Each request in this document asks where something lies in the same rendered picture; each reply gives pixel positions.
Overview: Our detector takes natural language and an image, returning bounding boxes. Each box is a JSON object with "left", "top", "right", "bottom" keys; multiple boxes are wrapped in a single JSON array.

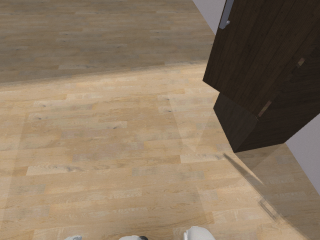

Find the cupboard door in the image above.
[{"left": 202, "top": 0, "right": 320, "bottom": 116}]

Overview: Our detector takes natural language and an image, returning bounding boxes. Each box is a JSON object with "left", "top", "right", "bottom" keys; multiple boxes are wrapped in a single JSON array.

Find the robot right thigh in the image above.
[{"left": 183, "top": 227, "right": 216, "bottom": 240}]

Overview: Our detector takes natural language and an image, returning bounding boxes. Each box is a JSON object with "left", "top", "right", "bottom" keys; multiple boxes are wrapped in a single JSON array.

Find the handle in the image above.
[{"left": 219, "top": 0, "right": 234, "bottom": 29}]

